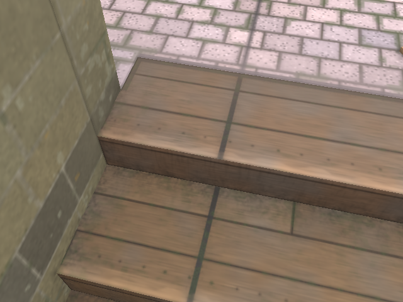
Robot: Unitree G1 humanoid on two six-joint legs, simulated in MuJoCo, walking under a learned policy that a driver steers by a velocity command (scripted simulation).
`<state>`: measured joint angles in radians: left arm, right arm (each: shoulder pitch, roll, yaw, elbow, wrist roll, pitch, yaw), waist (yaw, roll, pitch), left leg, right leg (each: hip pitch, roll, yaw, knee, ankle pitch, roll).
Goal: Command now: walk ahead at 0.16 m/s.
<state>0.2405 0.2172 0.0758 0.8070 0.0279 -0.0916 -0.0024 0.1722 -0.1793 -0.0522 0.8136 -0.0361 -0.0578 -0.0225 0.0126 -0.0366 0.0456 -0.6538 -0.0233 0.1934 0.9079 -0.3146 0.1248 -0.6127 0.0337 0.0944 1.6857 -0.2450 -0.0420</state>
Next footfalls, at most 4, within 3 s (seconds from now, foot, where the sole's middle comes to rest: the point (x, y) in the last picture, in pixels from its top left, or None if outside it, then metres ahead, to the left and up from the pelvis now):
0.38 right None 0.15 -0.13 -0.71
1.26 left None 0.19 0.09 -0.71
1.66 right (239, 254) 0.51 -0.07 -0.57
2.20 left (218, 115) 0.90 -0.01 -0.42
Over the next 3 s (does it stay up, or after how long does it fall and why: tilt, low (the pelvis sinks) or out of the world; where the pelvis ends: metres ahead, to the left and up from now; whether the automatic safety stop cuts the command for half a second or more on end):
stays up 1.11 -0.15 0.36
